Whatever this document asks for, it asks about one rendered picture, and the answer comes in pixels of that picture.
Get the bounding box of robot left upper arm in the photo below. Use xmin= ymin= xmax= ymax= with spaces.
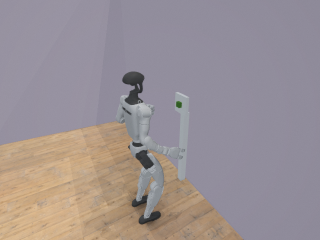
xmin=115 ymin=95 xmax=128 ymax=124

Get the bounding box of right robot foot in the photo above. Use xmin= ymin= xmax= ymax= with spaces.
xmin=138 ymin=211 xmax=161 ymax=225

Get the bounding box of button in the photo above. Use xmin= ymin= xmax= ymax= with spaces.
xmin=176 ymin=101 xmax=182 ymax=108

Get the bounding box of robot right upper arm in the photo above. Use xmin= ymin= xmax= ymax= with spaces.
xmin=137 ymin=104 xmax=152 ymax=146

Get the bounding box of left robot hand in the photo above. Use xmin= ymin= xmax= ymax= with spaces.
xmin=147 ymin=104 xmax=155 ymax=115

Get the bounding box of robot right forearm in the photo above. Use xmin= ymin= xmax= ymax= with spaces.
xmin=144 ymin=136 xmax=171 ymax=156

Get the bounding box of panel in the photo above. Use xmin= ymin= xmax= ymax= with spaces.
xmin=175 ymin=92 xmax=190 ymax=181

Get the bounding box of right robot hand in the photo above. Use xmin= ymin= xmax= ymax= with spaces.
xmin=169 ymin=147 xmax=185 ymax=160

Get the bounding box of humanoid robot torso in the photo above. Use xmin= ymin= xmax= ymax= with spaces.
xmin=122 ymin=100 xmax=149 ymax=160

